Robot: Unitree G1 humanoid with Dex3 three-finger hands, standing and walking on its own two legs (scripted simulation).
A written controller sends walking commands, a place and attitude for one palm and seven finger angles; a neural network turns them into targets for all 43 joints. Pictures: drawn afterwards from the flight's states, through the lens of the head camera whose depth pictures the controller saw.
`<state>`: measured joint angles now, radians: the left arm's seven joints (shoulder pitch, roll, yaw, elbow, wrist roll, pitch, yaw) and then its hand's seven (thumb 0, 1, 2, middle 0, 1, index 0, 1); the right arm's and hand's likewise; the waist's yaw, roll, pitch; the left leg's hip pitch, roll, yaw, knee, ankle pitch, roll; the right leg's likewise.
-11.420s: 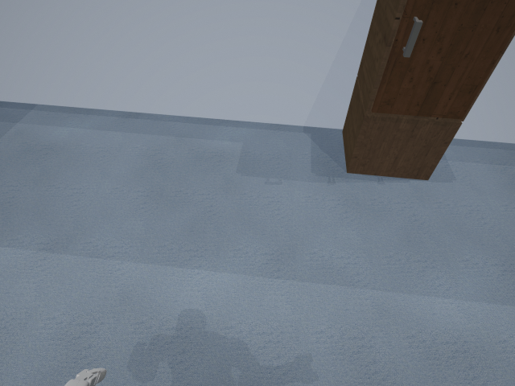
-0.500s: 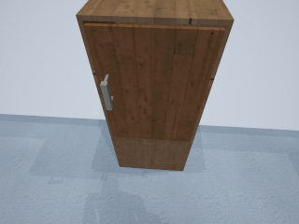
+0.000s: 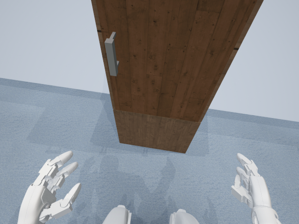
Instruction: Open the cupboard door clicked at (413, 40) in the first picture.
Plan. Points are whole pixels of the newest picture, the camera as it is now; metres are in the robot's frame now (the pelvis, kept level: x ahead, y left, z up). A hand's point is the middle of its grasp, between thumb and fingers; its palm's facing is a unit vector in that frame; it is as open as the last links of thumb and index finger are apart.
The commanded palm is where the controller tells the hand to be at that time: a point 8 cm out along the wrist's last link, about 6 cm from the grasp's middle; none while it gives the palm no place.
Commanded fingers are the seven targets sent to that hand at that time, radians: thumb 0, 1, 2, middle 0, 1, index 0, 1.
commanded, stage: raise the hand with hooked fingers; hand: left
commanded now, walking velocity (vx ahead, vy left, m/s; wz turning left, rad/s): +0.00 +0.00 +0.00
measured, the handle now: (113, 54) +0.59 +0.19 +0.09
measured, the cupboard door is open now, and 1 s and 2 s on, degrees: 0 0 0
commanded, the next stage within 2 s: move the hooked fingers beside the handle in 1.62 s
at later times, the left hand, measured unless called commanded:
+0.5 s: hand (48, 163) +0.23 +0.26 +0.07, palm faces +0.01 -1.00 -0.07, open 11.9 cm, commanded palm +0.20 +0.31 +0.08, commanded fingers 0.00 -0.27 0.40 -0.28 -1.05 -0.28 -1.05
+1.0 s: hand (35, 130) +0.28 +0.29 +0.11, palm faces -0.01 -1.00 -0.05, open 13.9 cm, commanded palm +0.26 +0.34 +0.11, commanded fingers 0.00 -0.50 0.30 -0.30 -1.20 -0.30 -1.20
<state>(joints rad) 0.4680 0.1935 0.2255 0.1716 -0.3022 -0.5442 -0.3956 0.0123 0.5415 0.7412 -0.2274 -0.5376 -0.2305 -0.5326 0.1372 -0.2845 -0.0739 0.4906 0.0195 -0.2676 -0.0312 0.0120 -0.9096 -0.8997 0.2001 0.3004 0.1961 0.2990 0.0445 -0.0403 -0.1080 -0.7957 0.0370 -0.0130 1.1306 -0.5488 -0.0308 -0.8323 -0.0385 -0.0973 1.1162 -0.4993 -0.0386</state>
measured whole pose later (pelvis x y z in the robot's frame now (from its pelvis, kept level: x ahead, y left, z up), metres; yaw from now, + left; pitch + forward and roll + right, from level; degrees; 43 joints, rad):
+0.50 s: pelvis -0.01 +0.03 +0.01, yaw +0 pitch +12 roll -2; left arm 0.27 0.30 0.31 0.12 -0.33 -0.37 -0.38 0.00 -0.04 0.49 -0.26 -0.91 -0.27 -0.91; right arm 0.31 -0.27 0.01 0.57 0.04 -0.23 -0.07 0.02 -0.91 -0.90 0.20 0.30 0.20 0.30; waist -0.01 0.02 -0.11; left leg -0.79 0.02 0.00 1.07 -0.50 0.01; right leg -0.80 -0.05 -0.09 1.01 -0.42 0.00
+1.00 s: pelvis +0.01 +0.03 +0.03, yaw +0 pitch +10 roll -2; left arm 0.04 0.40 0.41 0.30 -0.35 -0.26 -0.50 -0.01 -0.48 0.30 -0.30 -1.19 -0.30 -1.19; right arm 0.27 -0.26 0.06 0.54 0.03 -0.23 -0.08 0.01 -0.90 -0.90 0.21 0.30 0.20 0.30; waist 0.00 0.02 -0.09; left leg -0.65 0.03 0.00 0.96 -0.48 0.02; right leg -0.66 -0.04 -0.09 0.89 -0.39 0.01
